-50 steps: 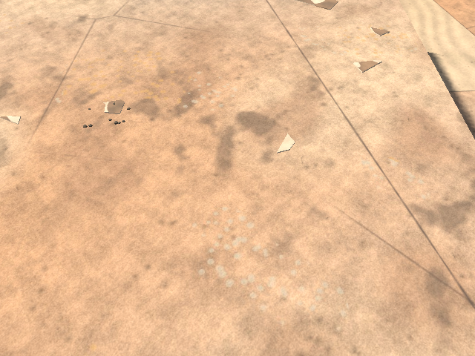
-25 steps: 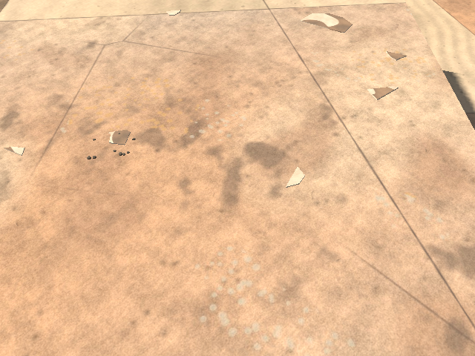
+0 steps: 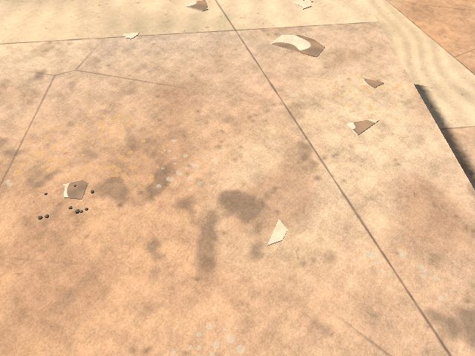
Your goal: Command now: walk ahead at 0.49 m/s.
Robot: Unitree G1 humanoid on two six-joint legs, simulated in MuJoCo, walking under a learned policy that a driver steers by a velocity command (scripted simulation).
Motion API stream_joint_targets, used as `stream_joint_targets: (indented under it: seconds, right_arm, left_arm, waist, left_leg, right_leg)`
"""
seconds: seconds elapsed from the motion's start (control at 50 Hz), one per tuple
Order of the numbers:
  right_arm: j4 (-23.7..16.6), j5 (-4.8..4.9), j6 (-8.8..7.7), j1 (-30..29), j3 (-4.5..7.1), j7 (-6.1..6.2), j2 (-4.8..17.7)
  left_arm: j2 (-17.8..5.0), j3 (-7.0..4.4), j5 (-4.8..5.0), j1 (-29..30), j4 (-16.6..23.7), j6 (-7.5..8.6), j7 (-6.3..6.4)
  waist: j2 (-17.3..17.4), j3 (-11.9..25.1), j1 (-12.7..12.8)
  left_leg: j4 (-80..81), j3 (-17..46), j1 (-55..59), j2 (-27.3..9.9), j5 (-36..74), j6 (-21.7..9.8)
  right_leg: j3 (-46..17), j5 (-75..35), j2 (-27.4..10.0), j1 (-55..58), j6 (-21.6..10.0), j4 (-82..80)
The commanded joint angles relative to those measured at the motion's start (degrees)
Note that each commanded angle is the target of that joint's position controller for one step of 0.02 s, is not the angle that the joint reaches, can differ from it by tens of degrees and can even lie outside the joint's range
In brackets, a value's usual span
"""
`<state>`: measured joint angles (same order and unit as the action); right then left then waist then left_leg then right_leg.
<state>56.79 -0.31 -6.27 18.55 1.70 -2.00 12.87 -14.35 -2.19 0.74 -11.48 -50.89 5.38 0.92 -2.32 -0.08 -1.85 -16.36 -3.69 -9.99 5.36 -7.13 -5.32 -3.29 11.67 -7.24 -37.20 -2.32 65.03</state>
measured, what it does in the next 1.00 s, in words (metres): walks ahead: right foot, then left foot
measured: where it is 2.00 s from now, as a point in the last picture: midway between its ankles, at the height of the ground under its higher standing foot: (235, 212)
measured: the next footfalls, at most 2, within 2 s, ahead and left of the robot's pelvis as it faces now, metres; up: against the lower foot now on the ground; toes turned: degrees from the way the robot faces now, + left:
right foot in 0.30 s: +0.34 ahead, -0.17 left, +0.00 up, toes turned -2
left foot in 0.86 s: +0.65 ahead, +0.07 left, +0.00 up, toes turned +3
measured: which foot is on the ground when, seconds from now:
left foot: down 0.00-0.32, up 0.34-0.84, down 0.86-1.00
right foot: up 0.00-0.28, down 0.30-0.88, up 0.90-1.00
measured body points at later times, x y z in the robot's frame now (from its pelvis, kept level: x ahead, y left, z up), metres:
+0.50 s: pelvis +0.27 -0.08 +0.00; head +0.29 -0.10 +0.45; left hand +0.33 +0.18 -0.12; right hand +0.36 -0.35 -0.14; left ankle +0.27 +0.08 -0.66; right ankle +0.29 -0.16 -0.74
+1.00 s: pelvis +0.55 -0.01 -0.01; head +0.57 +0.00 +0.44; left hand +0.57 +0.25 -0.15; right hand +0.67 -0.27 -0.13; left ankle +0.61 +0.07 -0.74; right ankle +0.44 -0.16 -0.65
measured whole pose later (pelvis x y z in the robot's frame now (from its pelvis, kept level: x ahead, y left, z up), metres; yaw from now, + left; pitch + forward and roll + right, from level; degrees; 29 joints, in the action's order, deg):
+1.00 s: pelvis +0.55 -0.01 -0.01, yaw +1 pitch +2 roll +0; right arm 51.4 0.2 -5.9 9.3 3.1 -2.1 14.0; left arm -14.5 -2.8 1.4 -17.6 -55.5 5.6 0.2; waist -1.4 -1.5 0.3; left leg -27.2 -3.7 -20.6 1.9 -8.5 -3.8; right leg -1.9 21.4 -2.3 -22.2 -3.0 67.7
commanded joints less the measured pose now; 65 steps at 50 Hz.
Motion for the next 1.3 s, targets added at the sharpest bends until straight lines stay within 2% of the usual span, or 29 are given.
stream_joint_targets:
  seconds: [0.02, 0.12, 0.22, 0.26, 0.28, 0.3, 0.32, 0.34, 0.36, 0.38, 0.4, 0.44, 0.5, 0.56, 0.64, 0.76, 0.82, 0.84, 0.86, 0.88, 0.9, 0.92, 0.94, 0.96, 0.98, 1.02, 1.12, 1.22, 1.3]
  right_arm:
    - [-3.16, 0.09, -0.95, -2.20, 1.22, 1.15, 7.58]
    - [-1.84, 1.15, -0.07, 3.41, 1.55, 2.01, 9.46]
    - [-0.16, 1.48, 1.21, 6.58, 1.93, 2.18, 9.95]
    - [-0.31, 1.52, 1.82, 5.25, 2.27, 2.29, 10.83]
    - [-0.68, 1.37, 2.11, 3.94, 2.12, 2.30, 10.61]
    - [-1.41, 0.71, 2.22, 3.37, 1.38, 2.26, 8.72]
    - [-3.07, 0.06, 1.40, 7.36, -0.33, 1.97, 3.63]
    - [-2.36, 1.01, -0.13, 9.66, -1.15, 1.63, 1.39]
    - [-3.10, 2.35, -1.19, 5.38, 0.50, 1.40, 8.11]
    - [-4.58, 2.89, -1.57, 0.69, 0.88, 1.41, 9.47]
    - [-4.91, 2.25, -1.34, -1.56, 1.01, 1.74, 8.76]
    - [-4.69, 1.31, 0.25, -0.78, 1.42, 2.08, 6.86]
    - [-4.99, 1.04, 1.67, -1.05, 1.50, 2.31, 5.09]
    - [-7.33, 0.56, 1.74, -7.78, 1.73, 2.34, 5.01]
    - [-9.53, 0.83, 1.29, -15.90, 1.34, 1.71, 3.82]
    - [-12.85, 1.52, 0.49, -24.17, 0.96, 0.00, 4.20]
    - [-12.58, 1.54, -0.08, -20.65, 1.74, -0.61, 6.19]
    - [-11.05, 1.43, -0.15, -15.22, 2.66, -0.45, 7.71]
    - [-7.81, 1.37, -0.09, -5.07, 4.18, -0.06, 10.48]
    - [-5.72, 0.66, 0.12, 5.69, 5.41, 0.59, 15.25]
    - [-4.71, 0.38, 0.29, 7.69, 5.59, 0.12, 17.34]
    - [-5.20, 0.92, 0.14, 5.85, 4.12, 0.06, 11.90]
    - [-6.21, 1.10, -0.01, 0.65, 3.45, 0.25, 9.71]
    - [-7.30, 0.85, -0.07, -4.41, 2.94, 0.19, 8.52]
    - [-7.58, 0.33, -0.18, -6.96, 2.57, 0.00, 7.05]
    - [-6.70, -0.25, -0.41, -7.28, 2.06, -0.23, 5.29]
    - [-4.25, 0.09, -0.31, -2.31, 2.76, 1.34, 8.51]
    - [-2.54, 0.84, 0.45, 2.57, 2.53, 2.17, 8.66]
    - [-1.09, 1.39, 1.39, 6.30, 2.81, 2.49, 9.31]
  left_arm:
    - [-2.44, -0.70, -0.68, -1.90, 2.44, -0.30, 0.38]
    - [-1.64, -0.27, -0.01, 8.95, 5.22, 0.35, -0.55]
    - [-2.75, -0.19, 0.59, 14.55, 7.99, 1.09, -2.37]
    - [-4.34, -0.86, 0.55, 11.00, 7.59, 1.59, -2.76]
    - [-6.01, -1.88, 0.42, 5.13, 5.95, 1.74, -2.66]
    - [-9.44, -3.50, 0.30, -5.77, 2.78, 1.88, -2.27]
    - [-16.00, -5.08, -0.89, -15.41, 1.18, 1.70, -1.96]
    - [-14.37, -4.63, -0.65, -17.61, 0.27, 1.35, -2.29]
    - [-9.90, -3.19, -0.36, -13.73, 0.97, 1.50, -2.38]
    - [-7.50, -2.39, -0.33, -8.32, 2.33, 1.41, -2.30]
    - [-5.90, -1.78, -0.52, -3.83, 3.04, 1.35, -2.57]
    - [-3.64, -1.12, -1.04, -1.26, 2.81, 1.50, -3.02]
    - [-5.40, -1.65, -1.03, -4.23, 0.73, 1.86, -2.72]
    - [-6.37, -1.88, -0.96, -7.18, -0.68, 1.36, -1.70]
    - [-7.11, -1.89, -0.45, -10.19, -2.00, 0.86, -0.90]
    - [-7.81, -2.39, 0.16, -14.63, -5.03, -0.38, -0.35]
    - [-9.04, -2.93, 0.26, -12.72, -4.99, -1.10, -0.07]
    - [-9.23, -2.95, 0.19, -11.38, -4.72, -1.40, -0.06]
    - [-7.95, -2.43, -0.16, -10.67, -4.24, -1.64, -0.09]
    - [-6.08, -1.47, -1.27, -11.52, -2.74, -1.52, -0.08]
    - [2.08, 0.68, -0.66, -18.91, -3.17, -0.11, -0.92]
    - [-4.44, -0.72, 0.77, -14.75, -3.55, 1.25, -1.13]
    - [-7.31, -1.53, 1.89, -9.19, -1.62, 2.01, -1.22]
    - [-7.21, -1.62, 1.62, -6.29, -1.01, 2.09, -0.73]
    - [-6.69, -2.06, 0.69, -5.05, -0.81, 1.71, -0.32]
    - [-4.25, -2.16, 0.41, -7.52, -1.28, 0.17, -0.19]
    - [-3.77, -2.54, -0.45, -0.24, 1.39, -1.07, 0.14]
    - [-2.33, -2.00, -0.37, 9.84, 4.32, -0.40, -0.66]
    - [-2.48, -1.56, 0.19, 16.44, 6.64, 0.53, -1.83]
  waist:
    - [4.47, -3.06, 2.65]
    - [4.75, -3.27, -1.33]
    - [5.64, -4.65, -2.47]
    - [6.72, -2.85, 0.20]
    - [6.64, 0.42, 3.57]
    - [4.89, 7.43, 7.92]
    - [-6.31, 17.30, 8.68]
    - [-15.05, 22.33, 7.98]
    - [-9.41, 15.50, 7.82]
    - [-5.80, 9.68, 6.35]
    - [-1.37, 5.68, 4.49]
    - [-2.12, 2.64, 1.47]
    - [-1.30, 0.68, 0.37]
    - [-0.53, -1.05, 1.68]
    - [-1.01, -2.73, 4.02]
    - [-1.23, -5.64, 5.85]
    - [-2.69, -2.88, 2.84]
    - [-3.19, 0.51, -0.31]
    - [-2.14, 6.49, -4.69]
    - [5.85, 15.37, -7.40]
    - [20.88, 22.29, -2.86]
    - [14.02, 18.91, -4.66]
    - [11.12, 10.94, -3.62]
    - [5.54, 6.81, -1.50]
    - [4.45, 3.86, 0.12]
    - [6.52, 2.99, 2.69]
    - [4.85, -1.07, 1.94]
    - [5.14, -3.06, -1.04]
    - [5.43, -4.78, -2.96]
  left_leg:
    - [11.66, 12.44, -5.33, -16.24, 3.70, -9.83]
    - [10.41, 9.30, 0.79, -15.55, 4.15, -7.04]
    - [5.53, 10.65, 9.74, -19.39, 3.80, -6.11]
    - [1.07, 10.77, 11.07, -20.00, 10.69, -5.00]
    - [-5.84, 8.91, 10.36, -17.98, 20.26, -3.81]
    - [-19.10, 5.88, 4.93, -14.40, 23.35, -2.03]
    - [-42.31, 1.22, -15.39, -7.25, 6.29, 1.89]
    - [-55.30, 6.51, -29.47, -1.59, -23.90, 2.96]
    - [-60.79, 10.82, -34.94, -5.48, -22.13, 1.62]
    - [-60.00, 9.30, -35.31, -8.63, -16.76, 0.83]
    - [-56.46, 8.02, -32.81, -10.99, -12.03, 1.15]
    - [-50.74, 7.92, -26.78, -13.45, -7.29, 1.72]
    - [-46.45, 6.94, -27.47, -13.68, -3.33, 2.95]
    - [-37.32, 6.73, -32.52, -13.78, 4.09, 4.11]
    - [-24.02, 4.87, -30.39, -11.99, 13.03, 4.15]
    - [-15.21, 4.38, -31.71, -10.45, 9.20, 2.39]
    - [-13.09, 2.38, -23.19, -7.99, 3.27, 0.23]
    - [-12.36, 0.50, -14.84, -5.85, 2.86, -0.87]
    - [-12.65, 0.49, -0.82, -5.34, 4.12, -2.60]
    - [-13.36, 14.67, 17.60, -17.19, 4.62, -6.50]
    - [-4.93, 42.24, 34.02, -28.24, -7.07, -15.20]
    - [-1.35, 43.50, 31.19, -26.49, -11.91, -12.61]
    - [-0.43, 34.61, 23.19, -24.96, -8.81, -9.96]
    - [1.09, 27.91, 14.19, -23.00, -2.47, -8.63]
    - [2.85, 23.22, 7.24, -21.03, 1.92, -8.14]
    - [6.13, 18.01, 1.31, -18.39, 4.26, -7.76]
    - [9.68, 12.78, 1.21, -17.97, 9.96, -8.46]
    - [9.94, 9.35, 3.33, -15.74, 9.21, -6.26]
    - [6.78, 11.46, 8.10, -17.23, 7.77, -6.53]
  right_leg:
    - [-0.15, -8.67, -2.43, -1.85, 1.58, -8.16]
    - [2.45, -17.53, 0.66, 0.25, 2.21, -26.54]
    - [2.60, -10.69, 2.11, 0.40, 0.31, -34.09]
    - [3.90, -6.71, 3.76, 6.64, -1.39, -36.40]
    - [5.49, -5.97, 5.69, 14.81, -2.66, -37.73]
    - [3.58, -7.19, 4.25, 29.71, -4.98, -36.89]
    - [-17.27, -5.13, -10.46, 52.99, -12.40, -37.57]
    - [-38.40, 2.05, -16.80, 61.19, -17.49, -46.82]
    - [-33.82, 4.10, -14.92, 55.60, -14.58, -47.94]
    - [-24.77, 0.33, -12.85, 47.55, -12.35, -48.56]
    - [-18.35, -4.72, -10.23, 39.36, -11.27, -50.70]
    - [-11.23, -8.73, -6.44, 30.75, -9.85, -54.45]
    - [-6.37, -16.07, -5.31, 28.30, -10.93, -56.90]
    - [-3.98, -18.75, -5.18, 30.49, -10.66, -57.87]
    - [-0.62, -15.54, -3.67, 31.49, -8.98, -59.00]
    - [-0.85, -15.52, -7.40, 41.11, -8.43, -55.63]
    - [-0.36, -27.75, -8.07, 43.10, -6.99, -49.84]
    - [1.07, -37.31, -6.59, 42.15, -6.03, -43.63]
    - [3.31, -39.87, -3.34, 37.43, -4.39, -32.02]
    - [6.03, -21.13, 0.87, 23.94, -2.25, -12.41]
    - [2.10, 19.39, 11.35, 2.36, 0.68, 5.25]
    - [-4.78, 20.91, 8.33, -3.73, -0.60, 11.70]
    - [-3.18, 15.55, 5.46, -6.76, -1.54, 11.79]
    - [-1.52, 9.70, 2.23, -4.10, -1.44, 9.09]
    - [-1.04, 6.50, 0.49, -1.53, -1.14, 5.92]
    - [-1.20, 3.55, -1.28, 3.83, -0.93, 2.24]
    - [-0.12, -6.23, -2.16, -3.49, 1.51, -9.43]
    - [1.84, -17.46, 0.35, -2.43, 2.01, -25.44]
    - [2.06, -15.67, 2.60, -1.82, 2.43, -33.26]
